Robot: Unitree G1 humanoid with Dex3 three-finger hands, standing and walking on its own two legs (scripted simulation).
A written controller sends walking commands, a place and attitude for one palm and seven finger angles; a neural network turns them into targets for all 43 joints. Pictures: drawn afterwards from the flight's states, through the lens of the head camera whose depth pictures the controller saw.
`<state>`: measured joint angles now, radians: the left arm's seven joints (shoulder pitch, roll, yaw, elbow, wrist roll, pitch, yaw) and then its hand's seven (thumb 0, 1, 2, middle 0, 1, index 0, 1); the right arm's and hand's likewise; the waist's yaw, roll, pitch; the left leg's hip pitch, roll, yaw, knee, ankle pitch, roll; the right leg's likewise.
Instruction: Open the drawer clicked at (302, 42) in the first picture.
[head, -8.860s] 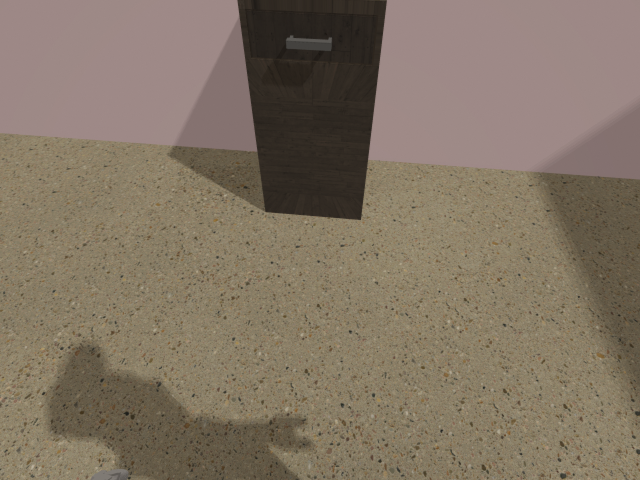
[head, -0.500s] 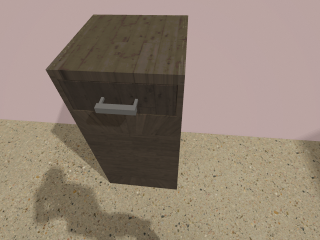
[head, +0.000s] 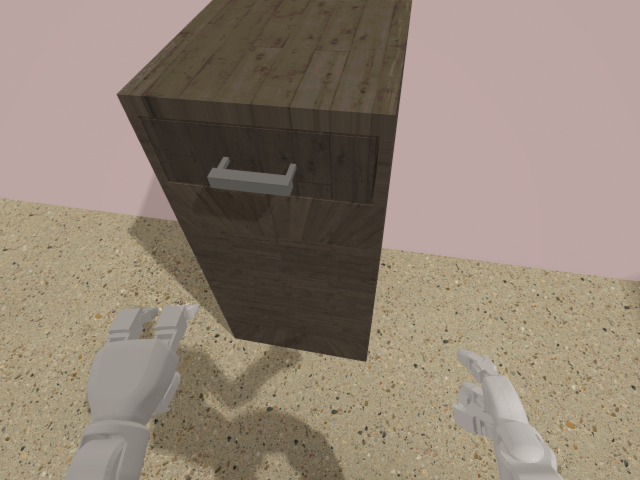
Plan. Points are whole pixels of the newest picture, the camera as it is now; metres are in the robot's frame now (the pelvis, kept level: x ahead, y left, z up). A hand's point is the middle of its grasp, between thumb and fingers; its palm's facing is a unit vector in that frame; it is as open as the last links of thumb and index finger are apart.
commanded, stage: raise the hand with hooked fingers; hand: left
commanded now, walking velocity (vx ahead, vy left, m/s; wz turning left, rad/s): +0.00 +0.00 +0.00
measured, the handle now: (254, 173) +0.55 +0.21 +0.05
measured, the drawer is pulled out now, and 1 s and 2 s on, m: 0.00 0.00 0.00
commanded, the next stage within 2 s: move the hooked fingers above the handle in 1.28 s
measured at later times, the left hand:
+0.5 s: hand (143, 290) +0.28 +0.26 +0.10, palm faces +0.10 -0.09 -0.99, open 12.7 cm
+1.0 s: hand (114, 216) +0.33 +0.29 +0.17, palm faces +0.04 -0.05 -1.00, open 13.9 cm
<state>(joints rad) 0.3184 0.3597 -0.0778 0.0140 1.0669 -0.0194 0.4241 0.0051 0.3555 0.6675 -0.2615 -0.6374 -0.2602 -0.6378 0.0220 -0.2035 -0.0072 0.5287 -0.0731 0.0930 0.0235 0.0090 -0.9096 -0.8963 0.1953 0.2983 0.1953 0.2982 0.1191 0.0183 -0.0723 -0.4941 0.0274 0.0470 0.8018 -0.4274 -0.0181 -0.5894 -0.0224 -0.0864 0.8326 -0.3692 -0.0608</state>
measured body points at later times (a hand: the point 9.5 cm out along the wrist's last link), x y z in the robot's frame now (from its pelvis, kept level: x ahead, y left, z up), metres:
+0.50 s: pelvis +0.01 +0.04 +0.03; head +0.03 +0.00 +0.48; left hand +0.27 +0.26 +0.15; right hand +0.20 -0.21 -0.08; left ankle -0.01 +0.14 -0.70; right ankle +0.03 -0.08 -0.70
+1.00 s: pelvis +0.01 +0.04 +0.04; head +0.03 +0.01 +0.49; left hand +0.32 +0.29 +0.22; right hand +0.21 -0.17 -0.07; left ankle -0.01 +0.14 -0.70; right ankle +0.03 -0.08 -0.70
